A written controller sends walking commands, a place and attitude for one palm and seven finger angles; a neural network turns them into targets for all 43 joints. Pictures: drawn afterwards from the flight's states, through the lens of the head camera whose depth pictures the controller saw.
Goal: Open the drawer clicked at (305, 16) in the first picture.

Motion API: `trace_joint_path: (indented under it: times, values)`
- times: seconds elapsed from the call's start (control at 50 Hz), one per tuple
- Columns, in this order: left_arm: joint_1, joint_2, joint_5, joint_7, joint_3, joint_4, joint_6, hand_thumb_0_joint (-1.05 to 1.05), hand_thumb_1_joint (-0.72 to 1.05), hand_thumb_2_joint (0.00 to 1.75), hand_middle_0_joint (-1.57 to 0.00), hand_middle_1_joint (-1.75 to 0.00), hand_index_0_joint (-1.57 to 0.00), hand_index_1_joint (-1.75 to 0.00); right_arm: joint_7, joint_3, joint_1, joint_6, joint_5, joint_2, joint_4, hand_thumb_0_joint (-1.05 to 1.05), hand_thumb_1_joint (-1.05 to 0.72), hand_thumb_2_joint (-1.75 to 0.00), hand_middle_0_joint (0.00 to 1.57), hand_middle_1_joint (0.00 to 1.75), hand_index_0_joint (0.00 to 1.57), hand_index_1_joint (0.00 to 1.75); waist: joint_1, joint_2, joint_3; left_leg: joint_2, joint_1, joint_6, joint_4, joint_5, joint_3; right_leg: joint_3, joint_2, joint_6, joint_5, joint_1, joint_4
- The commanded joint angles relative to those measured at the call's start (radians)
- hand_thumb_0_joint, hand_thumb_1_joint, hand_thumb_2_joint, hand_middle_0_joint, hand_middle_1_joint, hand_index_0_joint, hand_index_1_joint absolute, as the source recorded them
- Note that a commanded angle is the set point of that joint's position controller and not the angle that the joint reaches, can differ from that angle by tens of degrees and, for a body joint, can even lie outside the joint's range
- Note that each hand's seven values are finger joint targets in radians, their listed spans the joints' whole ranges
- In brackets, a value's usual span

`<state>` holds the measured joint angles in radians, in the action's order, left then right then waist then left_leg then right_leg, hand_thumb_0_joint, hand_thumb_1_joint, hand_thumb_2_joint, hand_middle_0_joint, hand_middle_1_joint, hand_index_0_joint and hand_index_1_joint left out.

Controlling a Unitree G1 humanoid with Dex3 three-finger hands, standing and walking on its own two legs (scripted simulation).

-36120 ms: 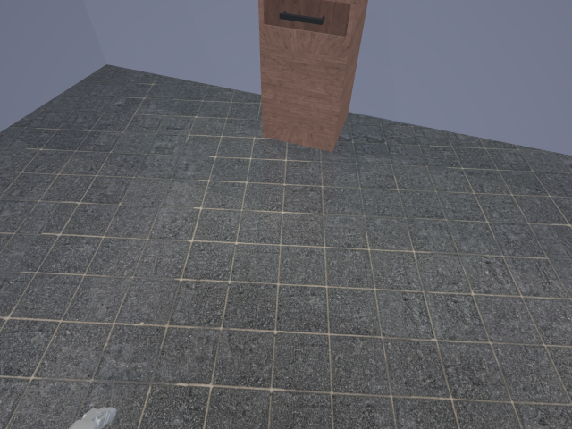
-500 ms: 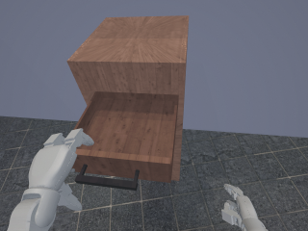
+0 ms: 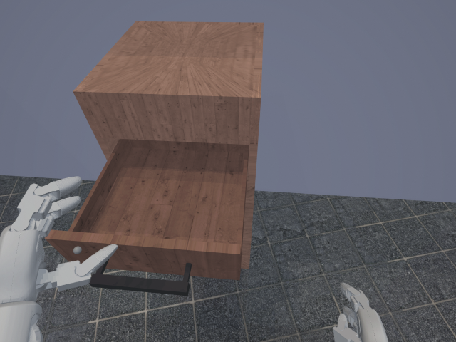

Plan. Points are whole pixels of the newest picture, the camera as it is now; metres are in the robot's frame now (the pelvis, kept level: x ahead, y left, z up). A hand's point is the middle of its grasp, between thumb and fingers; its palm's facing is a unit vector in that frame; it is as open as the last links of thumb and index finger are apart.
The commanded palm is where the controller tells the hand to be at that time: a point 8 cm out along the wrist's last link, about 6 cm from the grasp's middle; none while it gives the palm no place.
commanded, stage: draw the hand back to the body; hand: left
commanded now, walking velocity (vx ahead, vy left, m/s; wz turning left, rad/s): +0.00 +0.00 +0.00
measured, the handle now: (142, 274) +0.25 +0.21 -0.07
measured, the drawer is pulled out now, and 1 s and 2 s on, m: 0.30 0.30 0.30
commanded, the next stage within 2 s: step back with the hand held close in 0.46 s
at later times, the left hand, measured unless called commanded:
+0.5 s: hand (54, 253) +0.18 +0.24 +0.16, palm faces +0.41 -0.82 -0.41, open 7.5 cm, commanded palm +0.12 +0.29 +0.17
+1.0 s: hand (31, 288) +0.14 +0.25 +0.15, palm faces +0.33 -0.82 -0.47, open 7.4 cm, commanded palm +0.07 +0.30 +0.17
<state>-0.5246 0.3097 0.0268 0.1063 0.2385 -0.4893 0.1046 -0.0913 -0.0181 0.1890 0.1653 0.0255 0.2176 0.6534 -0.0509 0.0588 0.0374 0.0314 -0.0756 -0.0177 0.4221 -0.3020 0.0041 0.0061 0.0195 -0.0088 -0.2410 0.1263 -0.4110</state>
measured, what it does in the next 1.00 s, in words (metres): shifts its weight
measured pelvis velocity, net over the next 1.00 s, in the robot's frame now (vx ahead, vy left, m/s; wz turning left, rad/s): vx -0.05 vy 0.01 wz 0.02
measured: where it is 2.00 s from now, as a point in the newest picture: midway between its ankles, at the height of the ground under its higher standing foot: outside the picture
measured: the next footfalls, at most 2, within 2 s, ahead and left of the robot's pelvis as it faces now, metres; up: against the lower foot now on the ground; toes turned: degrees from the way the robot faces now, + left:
right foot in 1.46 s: -0.07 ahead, -0.11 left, +0.00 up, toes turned +1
left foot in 1.74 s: -0.15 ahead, +0.13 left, +0.00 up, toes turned +4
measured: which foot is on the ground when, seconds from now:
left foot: down 0.00-1.00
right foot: down 0.00-1.00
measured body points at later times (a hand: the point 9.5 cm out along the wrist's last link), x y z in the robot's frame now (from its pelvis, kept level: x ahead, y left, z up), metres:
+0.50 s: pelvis +0.00 +0.00 +0.00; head -0.01 -0.01 +0.45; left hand +0.15 +0.29 +0.18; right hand +0.20 -0.20 -0.08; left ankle -0.04 +0.13 -0.74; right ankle -0.01 -0.11 -0.74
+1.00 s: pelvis -0.05 +0.01 -0.01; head -0.03 +0.04 +0.44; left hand +0.12 +0.29 +0.18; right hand +0.12 -0.23 -0.07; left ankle -0.04 +0.13 -0.74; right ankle -0.01 -0.11 -0.74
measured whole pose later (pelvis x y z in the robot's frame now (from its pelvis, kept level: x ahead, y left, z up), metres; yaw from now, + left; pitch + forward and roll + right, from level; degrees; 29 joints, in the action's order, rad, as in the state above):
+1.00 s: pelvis -0.05 +0.01 -0.01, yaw +1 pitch +1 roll -1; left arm -0.67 0.42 0.03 0.16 0.37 -0.65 0.17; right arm -0.10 0.01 0.21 0.08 0.02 0.20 0.55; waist 0.03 -0.05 0.01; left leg 0.00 -0.31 0.00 0.57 -0.28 0.02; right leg 0.02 -0.01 0.01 -0.21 0.34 -0.53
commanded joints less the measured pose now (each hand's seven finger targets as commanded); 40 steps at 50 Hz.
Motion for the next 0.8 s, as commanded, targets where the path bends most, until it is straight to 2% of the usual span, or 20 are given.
trace_joint_path:
  times: [0.0, 0.04, 0.06, 0.08, 0.14, 0.16, 0.22, 0.24, 0.32, 0.36, 0.52, 0.54, 0.56, 0.58, 0.62, 0.64, 0.66, 0.7, 0.74, 0.78]
  values:
    - [0.056, 0.171, 0.002, 0.021, 0.147, -0.234, 0.074, 0.00, 0.48, 0.72, -0.23, -0.57, -0.23, -0.57, -0.010, 0.037, -0.132, 0.061, -0.007, 0.087, -0.170, 0.00, -0.90, -0.90, 0.20, 0.30, 0.20, 0.30, -0.014, 0.001, -0.141, -0.006, -0.014, 0.019, -0.029, 0.376, -0.045, 0.033, -0.021, 0.004, 0.298, -0.074, 0.036]
    - [0.058, 0.177, 0.003, 0.021, 0.159, -0.235, 0.074, 0.00, 0.55, 0.75, -0.22, -0.52, -0.22, -0.52, -0.013, 0.040, -0.132, 0.058, -0.009, 0.088, -0.170, 0.00, -0.90, -0.90, 0.20, 0.30, 0.20, 0.30, -0.014, -0.014, -0.140, -0.006, -0.014, 0.019, -0.028, 0.387, -0.046, 0.033, -0.020, 0.005, 0.311, -0.076, 0.034]
    - [0.062, 0.189, 0.005, 0.022, 0.180, -0.224, 0.071, 0.00, 0.58, 0.76, -0.22, -0.50, -0.22, -0.50, -0.014, 0.040, -0.137, 0.058, -0.007, 0.087, -0.163, 0.00, -0.90, -0.90, 0.20, 0.30, 0.20, 0.30, -0.016, 0.005, -0.131, -0.008, -0.013, 0.017, -0.026, 0.385, -0.046, 0.031, -0.018, 0.002, 0.310, -0.070, 0.042]
    - [0.034, 0.165, 0.009, 0.022, 0.172, -0.191, 0.069, 0.00, 0.62, 0.78, -0.22, -0.48, -0.22, -0.48, -0.016, 0.040, -0.134, 0.056, -0.009, 0.083, -0.159, 0.00, -0.90, -0.90, 0.20, 0.30, 0.20, 0.30, -0.015, -0.013, -0.121, -0.006, -0.018, 0.016, -0.026, 0.386, -0.052, 0.039, -0.018, 0.007, 0.310, -0.069, 0.042]
    - [0.058, 0.176, 0.011, 0.017, 0.181, -0.203, 0.065, 0.00, 0.73, 0.82, -0.21, -0.41, -0.21, -0.41, -0.014, 0.042, -0.137, 0.049, -0.011, 0.087, -0.166, 0.00, -0.90, -0.90, 0.20, 0.30, 0.20, 0.30, -0.014, -0.034, -0.117, -0.004, -0.019, 0.020, -0.032, 0.385, -0.045, 0.035, -0.019, 0.008, 0.313, -0.066, 0.041]
    - [0.066, 0.171, 0.009, 0.014, 0.175, -0.201, 0.064, 0.00, 0.76, 0.84, -0.21, -0.39, -0.21, -0.39, -0.014, 0.042, -0.140, 0.051, -0.011, 0.087, -0.160, 0.00, -0.90, -0.90, 0.20, 0.30, 0.20, 0.30, -0.011, -0.003, -0.109, -0.005, -0.013, 0.019, -0.028, 0.384, -0.049, 0.028, -0.018, 0.005, 0.309, -0.056, 0.049]
    - [0.036, 0.136, 0.013, 0.013, 0.147, -0.166, 0.057, 0.00, 0.87, 0.88, -0.20, -0.32, -0.20, -0.32, -0.010, 0.041, -0.138, 0.046, -0.011, 0.087, -0.157, 0.00, -0.90, -0.90, 0.20, 0.30, 0.20, 0.30, -0.009, -0.021, -0.097, -0.003, -0.023, 0.018, -0.035, 0.376, -0.047, 0.039, -0.017, 0.009, 0.292, -0.053, 0.048]
    - [0.080, 0.153, 0.010, 0.012, 0.145, -0.211, 0.060, 0.00, 0.90, 0.90, -0.20, -0.30, -0.20, -0.30, -0.007, 0.039, -0.136, 0.049, -0.011, 0.092, -0.167, 0.00, -0.90, -0.90, 0.20, 0.30, 0.20, 0.30, -0.008, -0.012, -0.118, -0.004, -0.017, 0.019, -0.038, 0.370, -0.040, 0.035, -0.020, 0.008, 0.286, -0.059, 0.045]
    - [0.051, 0.158, 0.009, 0.020, 0.158, -0.203, 0.057, 0.00, 0.90, 0.90, -0.20, -0.30, -0.20, -0.30, -0.010, 0.037, -0.141, 0.052, -0.009, 0.085, -0.166, 0.00, -0.90, -0.90, 0.20, 0.30, 0.20, 0.30, -0.015, -0.006, -0.121, -0.007, -0.022, 0.017, -0.040, 0.357, -0.041, 0.042, -0.019, 0.006, 0.270, -0.065, 0.045]
    - [0.082, 0.191, 0.003, 0.022, 0.177, -0.243, 0.060, 0.00, 0.90, 0.90, -0.20, -0.30, -0.20, -0.30, -0.010, 0.036, -0.144, 0.056, -0.008, 0.087, -0.169, 0.00, -0.90, -0.90, 0.20, 0.30, 0.20, 0.30, -0.015, 0.011, -0.129, -0.007, -0.016, 0.014, -0.040, 0.356, -0.035, 0.036, -0.018, 0.001, 0.266, -0.066, 0.047]
    - [0.044, 0.153, 0.007, 0.023, 0.159, -0.195, 0.054, 0.00, 0.90, 0.90, -0.20, -0.30, -0.20, -0.30, -0.007, 0.034, -0.140, 0.055, -0.011, 0.081, -0.163, 0.00, -0.90, -0.90, 0.20, 0.30, 0.20, 0.30, -0.013, 0.012, -0.090, -0.005, -0.040, 0.010, -0.048, 0.342, -0.035, 0.046, -0.018, 0.003, 0.250, -0.056, 0.049]
    - [0.064, 0.161, 0.005, 0.021, 0.158, -0.212, 0.058, 0.00, 0.90, 0.90, -0.20, -0.30, -0.20, -0.30, -0.003, 0.034, -0.138, 0.055, -0.012, 0.083, -0.166, 0.00, -0.90, -0.90, 0.20, 0.30, 0.20, 0.30, -0.011, -0.004, -0.098, -0.004, -0.038, 0.010, -0.052, 0.338, -0.027, 0.044, -0.019, 0.002, 0.242, -0.057, 0.048]
    - [0.231, 0.329, 0.010, 0.027, 0.334, -0.260, 0.116, 0.00, 0.90, 0.90, -0.20, -0.30, -0.20, -0.30, 0.005, 0.024, -0.113, 0.029, -0.026, 0.112, -0.206, 0.00, -0.90, -0.90, 0.20, 0.30, 0.20, 0.30, 0.025, 0.077, 0.007, -0.005, -0.130, 0.024, -0.044, 0.207, -0.021, -0.029, -0.049, -0.001, 0.221, 0.037, 0.086]
    - [0.059, 0.205, -0.001, 0.021, 0.250, -0.161, 0.110, 0.00, 0.90, 0.90, -0.20, -0.30, -0.20, -0.30, -0.011, 0.044, -0.123, 0.004, -0.005, 0.109, -0.194, 0.00, -0.90, -0.90, 0.20, 0.30, 0.20, 0.30, 0.034, -0.042, 0.004, -0.003, -0.143, 0.027, -0.023, 0.213, 0.025, -0.025, -0.052, 0.001, 0.219, 0.063, 0.097]
    - [0.017, 0.156, -0.009, 0.015, 0.188, -0.168, 0.098, 0.00, 0.90, 0.90, -0.20, -0.30, -0.20, -0.30, -0.006, 0.053, -0.119, -0.019, -0.003, 0.127, -0.216, 0.00, -0.90, -0.90, 0.20, 0.30, 0.20, 0.30, 0.050, -0.112, -0.054, 0.002, -0.116, 0.031, 0.020, 0.228, 0.028, -0.056, -0.075, -0.005, 0.221, 0.075, 0.098]
    - [-0.008, 0.141, -0.013, 0.017, 0.171, -0.182, 0.101, 0.00, 0.90, 0.90, -0.20, -0.30, -0.20, -0.30, -0.005, 0.057, -0.106, -0.026, -0.002, 0.130, -0.224, 0.00, -0.90, -0.90, 0.20, 0.30, 0.20, 0.30, 0.056, -0.089, -0.095, 0.008, -0.115, 0.032, 0.043, 0.252, 0.026, -0.065, -0.091, -0.013, 0.245, 0.061, 0.080]
    - [-0.010, 0.155, -0.011, 0.021, 0.178, -0.220, 0.108, 0.00, 0.90, 0.90, -0.20, -0.30, -0.20, -0.30, -0.007, 0.060, -0.112, -0.026, -0.001, 0.130, -0.230, 0.00, -0.90, -0.90, 0.20, 0.30, 0.20, 0.30, 0.057, -0.055, -0.125, 0.008, -0.115, 0.031, 0.055, 0.269, 0.022, -0.071, -0.106, -0.019, 0.285, 0.055, 0.068]
    - [-0.092, 0.142, -0.013, 0.033, 0.176, -0.205, 0.102, 0.00, 0.90, 0.90, -0.20, -0.30, -0.20, -0.30, -0.004, 0.066, -0.080, -0.043, -0.008, 0.123, -0.246, 0.00, -0.90, -0.90, 0.20, 0.30, 0.20, 0.30, 0.062, -0.077, -0.201, 0.026, -0.126, 0.027, 0.071, 0.357, 0.031, -0.060, -0.114, -0.024, 0.371, -0.003, 0.016]
    - [-0.123, 0.171, -0.011, 0.046, 0.202, -0.247, 0.104, 0.00, 0.90, 0.90, -0.20, -0.30, -0.20, -0.30, -0.004, 0.074, -0.078, -0.057, -0.013, 0.122, -0.262, 0.00, -0.90, -0.90, 0.20, 0.30, 0.20, 0.30, 0.067, -0.102, -0.256, 0.039, -0.146, 0.022, 0.093, 0.434, 0.034, -0.058, -0.123, -0.027, 0.471, -0.043, -0.028]
    - [-0.149, 0.203, -0.005, 0.058, 0.232, -0.301, 0.113, 0.00, 0.90, 0.90, -0.20, -0.30, -0.20, -0.30, -0.005, 0.075, -0.077, -0.059, -0.018, 0.115, -0.272, 0.00, -0.90, -0.90, 0.20, 0.30, 0.20, 0.30, 0.064, -0.080, -0.287, 0.043, -0.163, 0.019, 0.110, 0.475, 0.037, -0.057, -0.143, -0.039, 0.529, -0.058, -0.065]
